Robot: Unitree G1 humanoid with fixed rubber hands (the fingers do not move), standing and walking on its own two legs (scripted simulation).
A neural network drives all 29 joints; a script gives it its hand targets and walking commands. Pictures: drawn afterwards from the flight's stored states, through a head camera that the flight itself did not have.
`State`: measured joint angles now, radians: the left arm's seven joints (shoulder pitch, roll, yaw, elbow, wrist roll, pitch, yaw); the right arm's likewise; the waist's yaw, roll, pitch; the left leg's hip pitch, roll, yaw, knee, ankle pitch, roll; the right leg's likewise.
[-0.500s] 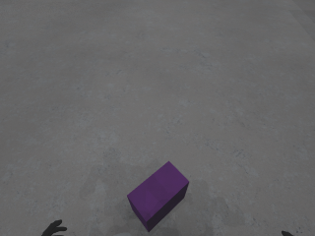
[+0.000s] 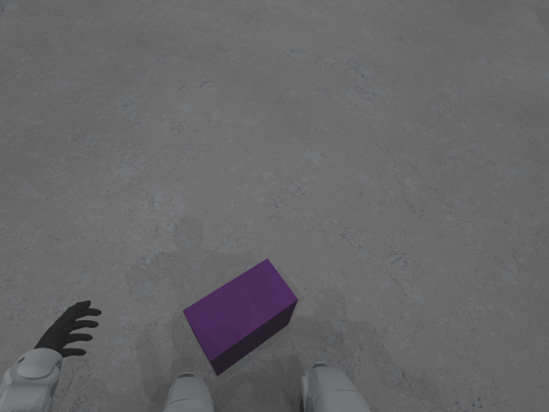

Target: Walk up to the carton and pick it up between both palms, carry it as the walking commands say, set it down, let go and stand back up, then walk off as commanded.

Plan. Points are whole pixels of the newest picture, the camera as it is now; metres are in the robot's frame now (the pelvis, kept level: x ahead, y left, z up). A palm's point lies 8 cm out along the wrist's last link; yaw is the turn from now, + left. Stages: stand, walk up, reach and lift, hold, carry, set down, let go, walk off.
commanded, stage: walk up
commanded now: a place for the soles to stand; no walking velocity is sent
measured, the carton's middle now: (241, 318) +0.40 +0.05 -0.59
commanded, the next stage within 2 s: none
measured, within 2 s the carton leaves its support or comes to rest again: neither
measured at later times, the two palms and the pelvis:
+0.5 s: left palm out of the picture +0.04 +0.19 -0.11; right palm (540, 307) +0.25 -0.45 -0.06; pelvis +0.06 -0.15 +0.00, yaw +19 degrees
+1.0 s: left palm out of the picture -0.07 +0.15 -0.07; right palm (475, 266) +0.34 -0.39 -0.10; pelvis +0.07 -0.18 +0.00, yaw +33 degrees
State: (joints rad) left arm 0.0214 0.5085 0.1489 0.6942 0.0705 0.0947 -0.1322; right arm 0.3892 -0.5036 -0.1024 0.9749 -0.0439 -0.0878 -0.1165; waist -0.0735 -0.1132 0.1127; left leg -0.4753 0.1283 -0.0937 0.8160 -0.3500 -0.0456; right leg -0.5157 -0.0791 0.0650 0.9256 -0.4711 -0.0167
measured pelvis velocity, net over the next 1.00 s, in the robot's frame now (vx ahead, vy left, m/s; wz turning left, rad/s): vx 0.07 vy -0.18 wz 0.57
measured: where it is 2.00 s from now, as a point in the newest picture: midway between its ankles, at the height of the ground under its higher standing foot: outside the picture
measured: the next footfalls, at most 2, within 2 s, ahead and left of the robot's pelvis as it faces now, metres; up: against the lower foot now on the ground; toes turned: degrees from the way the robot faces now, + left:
left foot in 0.26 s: +0.10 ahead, +0.02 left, +0.00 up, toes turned +15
right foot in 0.50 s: +0.20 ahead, -0.26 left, +0.00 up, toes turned +32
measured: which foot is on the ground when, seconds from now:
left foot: down 0.00-0.02, up 0.04-0.24, down 0.26-0.52, up 0.54-0.90, down 0.92-1.00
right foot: down 0.00-0.26, up 0.28-0.48, down 0.50-1.00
